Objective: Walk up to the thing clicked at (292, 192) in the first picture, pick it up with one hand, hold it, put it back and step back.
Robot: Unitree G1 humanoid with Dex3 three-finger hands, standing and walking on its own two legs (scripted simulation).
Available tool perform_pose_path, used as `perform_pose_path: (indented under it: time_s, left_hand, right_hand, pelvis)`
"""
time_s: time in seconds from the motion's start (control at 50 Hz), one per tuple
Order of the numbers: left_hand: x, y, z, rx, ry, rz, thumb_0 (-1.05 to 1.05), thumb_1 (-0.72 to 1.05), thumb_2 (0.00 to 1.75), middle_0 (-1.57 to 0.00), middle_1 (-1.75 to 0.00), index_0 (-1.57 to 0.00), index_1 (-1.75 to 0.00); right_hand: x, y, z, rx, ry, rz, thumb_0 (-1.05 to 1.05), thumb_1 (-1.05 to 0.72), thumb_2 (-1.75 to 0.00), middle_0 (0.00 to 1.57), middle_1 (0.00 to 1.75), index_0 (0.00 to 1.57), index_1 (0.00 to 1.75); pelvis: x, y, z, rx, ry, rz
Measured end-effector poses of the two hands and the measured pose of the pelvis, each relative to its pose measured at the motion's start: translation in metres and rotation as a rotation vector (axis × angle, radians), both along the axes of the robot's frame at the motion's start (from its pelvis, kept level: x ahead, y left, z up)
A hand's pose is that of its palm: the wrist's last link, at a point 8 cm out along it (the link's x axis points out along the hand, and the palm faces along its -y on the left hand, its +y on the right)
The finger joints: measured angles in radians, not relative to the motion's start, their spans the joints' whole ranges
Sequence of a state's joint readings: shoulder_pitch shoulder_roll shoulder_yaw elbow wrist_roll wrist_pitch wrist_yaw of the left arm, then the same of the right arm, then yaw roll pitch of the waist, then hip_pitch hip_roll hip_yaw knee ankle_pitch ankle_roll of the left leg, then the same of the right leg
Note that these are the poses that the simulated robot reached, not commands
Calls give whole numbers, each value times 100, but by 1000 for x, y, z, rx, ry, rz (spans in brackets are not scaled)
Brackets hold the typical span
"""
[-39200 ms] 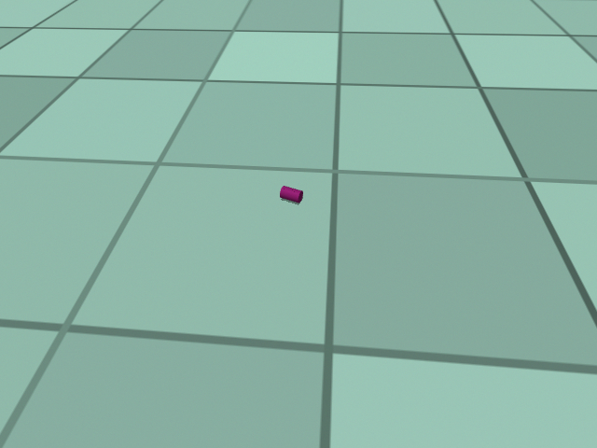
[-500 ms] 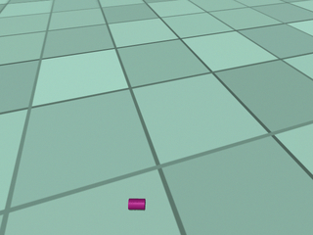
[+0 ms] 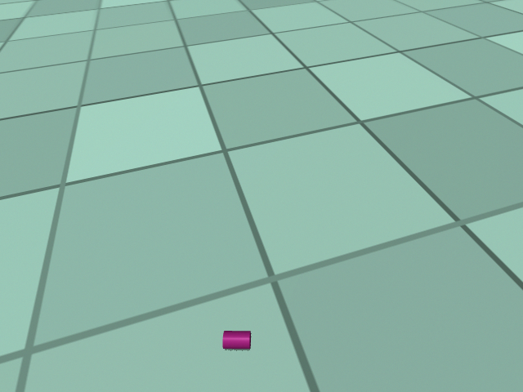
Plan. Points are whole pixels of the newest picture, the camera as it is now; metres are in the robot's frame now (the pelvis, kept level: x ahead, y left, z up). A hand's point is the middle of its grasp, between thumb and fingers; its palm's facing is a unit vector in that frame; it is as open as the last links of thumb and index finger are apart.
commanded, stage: stand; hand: left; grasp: from above
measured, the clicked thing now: (237, 339) +0.49 +0.17 -0.75
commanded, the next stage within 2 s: step back in 1.58 s
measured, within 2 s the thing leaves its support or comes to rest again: neither
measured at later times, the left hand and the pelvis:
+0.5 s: hand out of the picture +0.07 +0.23 -0.16, palm faces +0.01 -0.94 -0.33, open 7.4 cm; pelvis +0.02 -0.01 +0.00, yaw +0 degrees
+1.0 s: hand out of the picture +0.10 +0.23 -0.16, palm faces +0.00 -0.94 -0.34, open 7.4 cm; pelvis +0.03 -0.01 +0.00, yaw -1 degrees
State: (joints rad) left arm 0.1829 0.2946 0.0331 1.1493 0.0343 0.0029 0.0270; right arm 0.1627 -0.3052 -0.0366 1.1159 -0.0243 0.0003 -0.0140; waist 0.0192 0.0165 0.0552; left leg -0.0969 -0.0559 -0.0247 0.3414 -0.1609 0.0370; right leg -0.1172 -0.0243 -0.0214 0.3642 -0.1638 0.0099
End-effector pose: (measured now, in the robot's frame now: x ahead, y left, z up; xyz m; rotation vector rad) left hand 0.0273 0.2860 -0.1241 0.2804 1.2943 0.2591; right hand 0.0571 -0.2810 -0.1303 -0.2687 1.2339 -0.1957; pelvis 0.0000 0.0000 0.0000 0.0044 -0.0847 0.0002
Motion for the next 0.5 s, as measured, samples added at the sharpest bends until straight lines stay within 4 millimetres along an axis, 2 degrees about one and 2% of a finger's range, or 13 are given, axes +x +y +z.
perform_pose_path:
  time_s: [0.16,0.5]
  left_hand:
    - [3,-7,0,-3,13,-5,1,90,90,-20,-30,-20,-30]
    - [40,-16,0,-20,-22,-32,1,90,90,-20,-30,-20,-30]
  right_hand:
    - [0,-8,0,-2,14,-3,1,-91,-90,21,30,20,30]
    - [12,-17,4,-13,24,-4,1,-91,-90,21,30,20,30]
  pelvis:
    - [4,-6,1,-2,4,2]
    - [16,-12,2,-5,19,-4]
